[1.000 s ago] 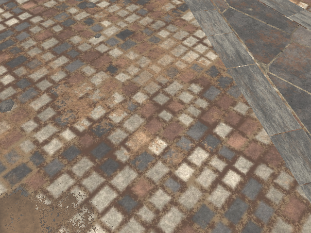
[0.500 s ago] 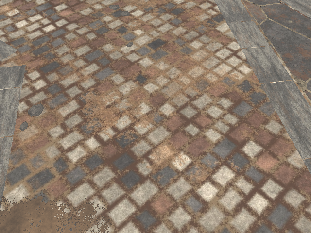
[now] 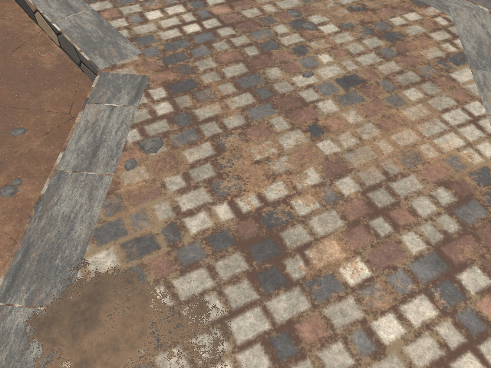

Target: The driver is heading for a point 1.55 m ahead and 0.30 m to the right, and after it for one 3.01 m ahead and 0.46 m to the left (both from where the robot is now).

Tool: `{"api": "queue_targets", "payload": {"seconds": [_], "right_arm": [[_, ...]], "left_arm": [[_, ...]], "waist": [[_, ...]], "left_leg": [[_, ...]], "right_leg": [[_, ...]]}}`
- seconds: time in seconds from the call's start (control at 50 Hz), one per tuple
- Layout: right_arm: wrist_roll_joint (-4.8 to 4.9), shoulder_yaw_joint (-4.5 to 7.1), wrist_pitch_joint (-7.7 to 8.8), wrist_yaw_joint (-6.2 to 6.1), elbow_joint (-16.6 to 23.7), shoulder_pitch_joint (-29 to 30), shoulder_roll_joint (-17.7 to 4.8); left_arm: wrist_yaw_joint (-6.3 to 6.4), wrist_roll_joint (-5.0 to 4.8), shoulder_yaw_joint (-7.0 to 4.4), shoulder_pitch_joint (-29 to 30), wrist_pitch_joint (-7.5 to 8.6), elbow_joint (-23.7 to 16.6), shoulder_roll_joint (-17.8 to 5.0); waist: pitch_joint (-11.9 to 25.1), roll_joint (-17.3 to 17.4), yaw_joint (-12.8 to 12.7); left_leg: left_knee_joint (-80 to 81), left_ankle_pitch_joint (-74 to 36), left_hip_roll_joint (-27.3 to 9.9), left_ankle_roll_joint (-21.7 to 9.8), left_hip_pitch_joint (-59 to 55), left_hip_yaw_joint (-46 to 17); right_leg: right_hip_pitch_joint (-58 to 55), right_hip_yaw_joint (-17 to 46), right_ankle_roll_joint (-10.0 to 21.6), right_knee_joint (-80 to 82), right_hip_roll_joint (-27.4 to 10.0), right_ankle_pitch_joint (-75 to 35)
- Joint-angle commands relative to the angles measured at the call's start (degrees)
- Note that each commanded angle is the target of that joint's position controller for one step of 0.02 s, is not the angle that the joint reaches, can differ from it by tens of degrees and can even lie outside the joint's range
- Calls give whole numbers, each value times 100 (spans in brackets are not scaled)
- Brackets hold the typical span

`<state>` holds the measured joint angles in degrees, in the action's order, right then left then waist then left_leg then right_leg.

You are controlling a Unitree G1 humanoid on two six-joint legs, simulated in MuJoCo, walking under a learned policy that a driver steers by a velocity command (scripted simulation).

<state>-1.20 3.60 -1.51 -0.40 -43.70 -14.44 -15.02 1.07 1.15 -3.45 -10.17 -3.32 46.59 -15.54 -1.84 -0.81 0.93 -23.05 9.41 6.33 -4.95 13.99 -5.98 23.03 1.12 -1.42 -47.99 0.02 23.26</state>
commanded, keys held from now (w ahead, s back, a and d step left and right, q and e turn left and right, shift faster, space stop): w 0.34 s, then w+e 0.66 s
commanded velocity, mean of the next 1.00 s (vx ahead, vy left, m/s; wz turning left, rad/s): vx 0.41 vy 0.00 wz -0.19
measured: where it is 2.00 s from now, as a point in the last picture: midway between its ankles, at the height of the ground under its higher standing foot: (315, 219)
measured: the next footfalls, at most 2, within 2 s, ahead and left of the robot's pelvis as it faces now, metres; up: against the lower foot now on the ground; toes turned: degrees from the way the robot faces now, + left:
right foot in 0.14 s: +0.03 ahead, -0.11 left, +0.00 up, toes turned +2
left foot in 0.58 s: +0.33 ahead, +0.11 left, +0.00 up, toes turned -1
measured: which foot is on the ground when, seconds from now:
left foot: down 0.00-0.12, up 0.14-0.56, down 0.58-1.00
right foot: up 0.00-0.12, down 0.14-0.60, up 0.62-1.00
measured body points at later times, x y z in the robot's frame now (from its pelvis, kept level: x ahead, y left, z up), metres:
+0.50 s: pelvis +0.13 -0.01 -0.01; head +0.16 -0.02 +0.44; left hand +0.06 +0.24 -0.14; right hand +0.32 -0.24 -0.12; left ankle +0.26 +0.12 -0.71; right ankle -0.01 -0.11 -0.74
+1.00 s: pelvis +0.38 +0.00 -0.01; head +0.42 -0.01 +0.44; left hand +0.63 +0.18 -0.11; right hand +0.29 -0.24 -0.15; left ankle +0.29 +0.11 -0.74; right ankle +0.51 -0.15 -0.70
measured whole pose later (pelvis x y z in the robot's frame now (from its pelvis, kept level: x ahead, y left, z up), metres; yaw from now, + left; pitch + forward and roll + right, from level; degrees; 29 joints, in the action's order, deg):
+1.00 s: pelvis +0.38 +0.00 -0.01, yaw -17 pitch +1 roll +2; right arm -1.2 2.4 5.6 -0.7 -53.6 -23.1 -12.6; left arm -4.6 2.1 -2.8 -3.4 0.1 44.6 -13.8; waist -3.0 -1.6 2.7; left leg -13.0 18.2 1.0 -0.8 -4.3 15.5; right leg 36.9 -4.3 4.4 -41.4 -4.1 1.4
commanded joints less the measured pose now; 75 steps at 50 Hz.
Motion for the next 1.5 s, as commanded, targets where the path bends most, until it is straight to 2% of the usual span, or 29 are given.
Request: {"api": "queue_targets", "payload": {"seconds": [0.02,0.06,0.12,0.14,0.16,0.18,0.22,0.28,0.46,0.52,0.56,0.58,0.6,0.62,0.66,0.7,0.8,0.88,0.98,1.04,1.08,1.1,1.12,1.14,1.16,1.2,1.26,1.34,1.5], "right_arm": [[-63,194,9,18,138,-379,-847],[-64,183,12,40,84,-311,-854],[45,128,53,0,108,81,-662],[67,23,128,-3,250,253,-272],[80,8,219,3,395,456,-252],[-88,91,280,22,409,641,-615],[-72,134,340,177,96,104,-685],[-161,91,327,298,24,287,-496],[-67,-104,367,336,481,1798,-177],[-35,-72,418,254,451,1524,-327],[-46,49,504,119,81,339,-573],[-159,159,586,18,-122,-583,-918],[-297,328,581,-49,-130,-1274,-1629],[-176,277,524,-26,-131,-1076,-1363],[-100,71,539,14,-34,-33,-618],[-55,-20,615,-1,-122,102,-323],[17,5,829,-4,-354,-229,-346],[-2,-14,832,1,-514,-448,-305],[6,43,779,-65,-719,-839,-572],[-9,76,660,-119,-822,-964,-761],[-23,124,526,-136,-843,-977,-960],[-6,123,480,-122,-789,-923,-978],[42,41,497,-75,-548,-1020,-639],[65,19,561,28,-104,-837,-393],[16,69,621,43,55,-57,-719],[79,-18,710,49,-78,-208,-495],[-134,-50,410,104,-341,-688,-344],[-67,-38,277,207,-273,-163,-322],[-18,-87,337,283,27,1038,-245]], "left_arm": [[-64,46,-47,227,138,-440,-422],[-88,25,-17,53,226,-400,-365],[-9,21,26,-864,410,-58,-238],[57,89,-18,-1341,490,21,-598],[47,76,-177,-1502,529,78,-1273],[38,96,-203,-1289,545,159,-1153],[-32,-36,-99,-632,636,25,-707],[-95,-63,-44,-940,772,198,-457],[-90,-36,-68,-1904,819,699,-596],[-71,-26,-95,-1717,796,684,-729],[-96,-64,-113,-1485,793,660,-797],[-118,-116,-83,-1404,808,565,-670],[-139,-310,81,-1830,793,284,74],[-89,-156,-36,-1676,727,324,-382],[-178,-91,-85,-1224,674,292,-365],[-266,27,-101,-1224,555,325,-229],[-424,79,-90,-591,365,56,-87],[-512,73,-18,255,385,-278,-7],[-604,102,69,1135,408,-655,-12],[-540,135,25,1015,397,-690,-128],[-460,136,-84,141,436,-474,-328],[-381,184,-197,-768,490,-179,-515],[-279,245,-389,-1388,486,-63,-1113],[-255,82,-499,-1126,433,-205,-1618],[-215,0,-467,-1212,371,-204,-1466],[-137,-30,-297,-706,443,-101,-843],[-139,-60,-116,-438,663,-49,-406],[-174,-59,-132,-898,814,220,-592],[-81,2,-6,-1235,901,454,-457]], "waist": [[269,874,208],[96,761,102],[-87,267,-482],[-25,-624,-648],[-293,-1160,-684],[-837,-476,-482],[-687,-420,-10],[-389,-503,-131],[-499,-548,-550],[-330,-616,-298],[257,-409,309],[907,-77,685],[2068,1322,686],[1983,1139,598],[447,526,144],[31,761,-88],[-153,547,-188],[-330,457,-99],[-457,427,114],[-193,554,1],[369,656,-378],[872,439,-789],[1487,-270,-936],[1872,-1233,-586],[1486,-210,-828],[454,291,-296],[435,120,119],[57,-98,-25],[-407,-221,-387]], "left_leg": [[1052,1972,-1570,-978,-474,-1928],[1109,2354,-1559,-935,-86,-2050],[490,2687,-982,-452,1353,-1636],[-869,2658,-474,-138,2158,-931],[-2030,2102,316,22,3038,13],[-2615,1536,-171,29,3095,-352],[-2924,847,-390,172,2835,-210],[-3271,273,-639,371,2757,333],[-1439,-220,-742,588,2217,946],[-1000,31,-584,378,1280,939],[-359,-37,-370,162,-472,948],[-252,241,-1033,-32,-1939,326],[56,1464,-2967,-558,-3809,-2134],[833,1963,-3248,-671,-3024,-3325],[1099,1714,-2696,-450,-1420,-1718],[1341,750,-2269,-241,-667,-610],[1638,-488,-2182,-358,-698,458],[1598,-1200,-1998,-329,-812,1214],[1423,-2086,-2141,-230,-1377,1730],[495,-4394,-2195,-125,-1999,2016],[-1055,-5380,-2212,-106,-2049,2099],[-2399,-4604,-2118,27,-1457,2186],[-4266,-2074,-1814,259,262,2183],[-6076,2203,-525,576,2346,1428],[-6170,1708,-792,528,3009,493],[-5136,898,-1275,435,2588,501],[-4410,790,-1407,516,1597,535],[-3751,72,-1442,518,2073,639],[-1994,-1088,-991,287,2611,668]], "right_leg": [[132,-138,125,477,84,296],[-394,-216,275,1038,168,363],[-2431,-125,640,2880,101,-453],[-3071,1267,833,3646,-1041,795],[-2900,3300,1314,4409,-2144,2189],[-2236,3313,1521,4422,-2262,2160],[-2220,2303,1207,4373,-1596,1284],[-2361,1369,1167,4358,-1177,-159],[-2335,875,1274,3821,-1049,-3061],[-2201,1031,1140,3379,-1186,-3847],[-1864,786,917,2048,-903,-4808],[-996,566,795,743,-577,-3856],[779,-6,517,-1370,225,-861],[1189,277,647,-2145,250,553],[1247,326,740,-2143,-311,-318],[949,232,671,-1843,-501,-566],[1548,104,495,-1665,-597,-1316],[1745,-133,414,-545,-545,-2154],[1295,-698,642,871,-381,-2244],[773,-1038,950,1179,67,-1443],[-254,-1106,1236,1393,502,-843],[-1511,-928,1425,1853,605,-1011],[-3181,836,1861,2047,-648,-102],[-4215,4036,2636,2875,-1989,-467],[-4076,3648,2476,3141,-1868,-1165],[-2624,2148,2008,3193,-1492,-2652],[-1718,1167,1671,3453,-992,-3579],[-1676,618,1420,3899,-890,-3541],[-2494,-291,998,4173,-1001,-3716]]}}
Keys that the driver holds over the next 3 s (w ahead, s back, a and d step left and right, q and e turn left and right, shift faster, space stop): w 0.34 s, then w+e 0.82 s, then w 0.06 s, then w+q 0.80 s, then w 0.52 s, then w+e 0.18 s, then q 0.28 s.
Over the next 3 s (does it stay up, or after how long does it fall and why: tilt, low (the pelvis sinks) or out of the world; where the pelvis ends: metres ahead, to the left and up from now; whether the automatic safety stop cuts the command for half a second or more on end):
stays up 1.41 -0.20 0.00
